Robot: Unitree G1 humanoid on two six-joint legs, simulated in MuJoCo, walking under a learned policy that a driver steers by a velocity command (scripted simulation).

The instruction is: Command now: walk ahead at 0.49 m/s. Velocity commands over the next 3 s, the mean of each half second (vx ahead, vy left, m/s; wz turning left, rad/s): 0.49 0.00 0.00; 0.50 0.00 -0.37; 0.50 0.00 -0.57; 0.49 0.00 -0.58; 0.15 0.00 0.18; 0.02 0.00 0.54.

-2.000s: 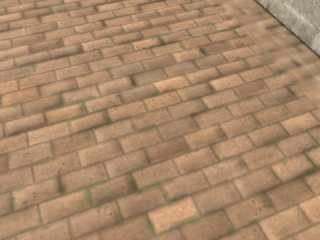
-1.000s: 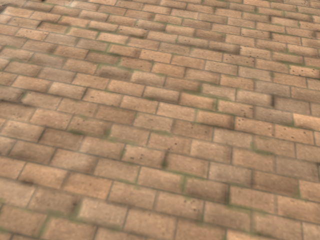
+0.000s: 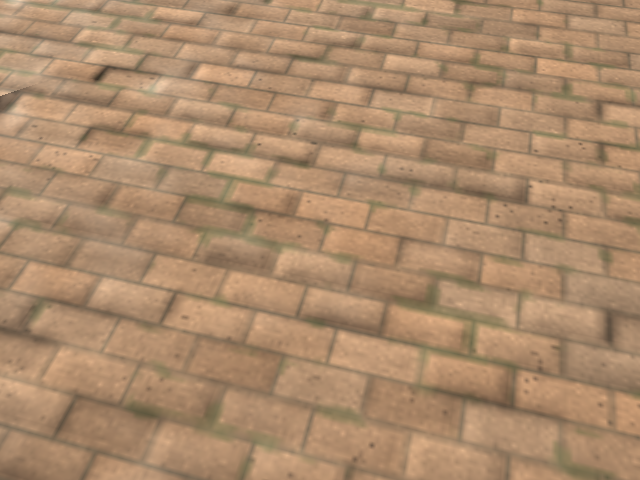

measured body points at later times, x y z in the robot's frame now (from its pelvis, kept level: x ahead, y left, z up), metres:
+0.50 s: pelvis +0.28 +0.07 +0.00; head +0.31 +0.09 +0.45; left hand +0.38 +0.35 -0.12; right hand +0.39 -0.20 -0.10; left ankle +0.32 +0.16 -0.74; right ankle +0.25 -0.09 -0.66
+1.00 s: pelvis +0.56 +0.00 -0.01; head +0.60 -0.02 +0.44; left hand +0.77 +0.23 -0.11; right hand +0.60 -0.29 -0.13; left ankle +0.48 +0.17 -0.64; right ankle +0.61 -0.08 -0.74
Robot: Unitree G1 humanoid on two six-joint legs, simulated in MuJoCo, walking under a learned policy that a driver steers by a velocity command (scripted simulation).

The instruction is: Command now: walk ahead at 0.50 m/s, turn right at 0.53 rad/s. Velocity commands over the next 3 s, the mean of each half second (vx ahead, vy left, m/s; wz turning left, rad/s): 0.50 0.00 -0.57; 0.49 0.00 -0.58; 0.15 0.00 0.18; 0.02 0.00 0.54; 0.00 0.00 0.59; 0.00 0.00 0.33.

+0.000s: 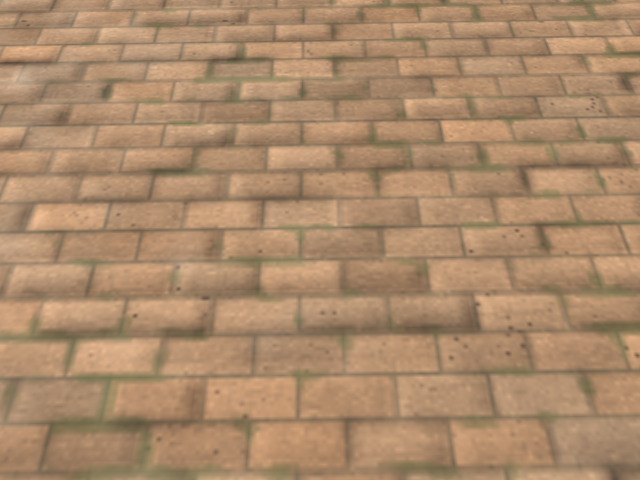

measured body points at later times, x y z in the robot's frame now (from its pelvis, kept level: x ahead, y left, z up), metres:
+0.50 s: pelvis +0.28 +0.04 +0.01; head +0.30 +0.04 +0.46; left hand +0.45 +0.28 -0.11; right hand +0.35 -0.26 -0.08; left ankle +0.35 +0.13 -0.73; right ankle +0.17 -0.07 -0.64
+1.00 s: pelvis +0.50 -0.12 +0.00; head +0.53 -0.15 +0.45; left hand +0.79 +0.02 -0.09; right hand +0.43 -0.41 -0.11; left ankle +0.51 +0.07 -0.63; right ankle +0.51 -0.21 -0.73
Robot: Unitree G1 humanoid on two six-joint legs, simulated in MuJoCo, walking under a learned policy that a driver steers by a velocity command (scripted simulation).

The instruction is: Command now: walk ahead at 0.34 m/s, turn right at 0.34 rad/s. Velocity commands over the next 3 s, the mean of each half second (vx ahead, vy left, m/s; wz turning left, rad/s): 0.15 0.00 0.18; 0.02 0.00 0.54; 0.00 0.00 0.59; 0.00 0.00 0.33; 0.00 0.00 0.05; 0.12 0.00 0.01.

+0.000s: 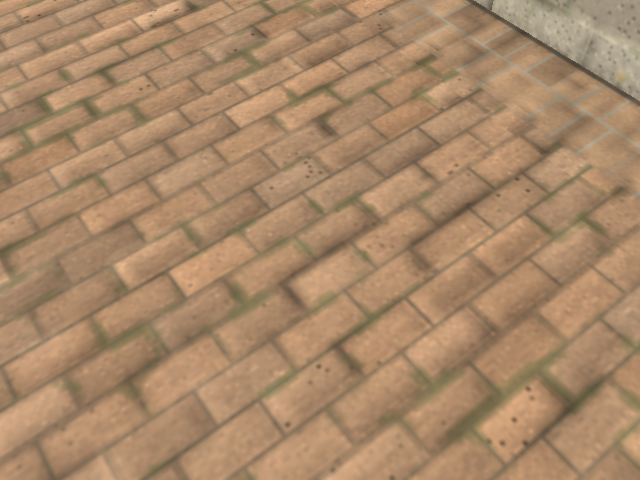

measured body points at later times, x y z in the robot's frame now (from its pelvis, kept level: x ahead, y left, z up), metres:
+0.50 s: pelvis +0.18 +0.03 +0.00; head +0.22 +0.05 +0.45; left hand +0.30 +0.33 -0.11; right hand +0.35 -0.22 -0.09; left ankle +0.24 +0.13 -0.73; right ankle +0.13 -0.11 -0.65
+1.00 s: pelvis +0.22 -0.01 +0.01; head +0.26 -0.02 +0.46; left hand +0.21 +0.29 -0.08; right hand +0.48 -0.21 -0.09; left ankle +0.15 +0.11 -0.65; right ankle +0.27 -0.12 -0.73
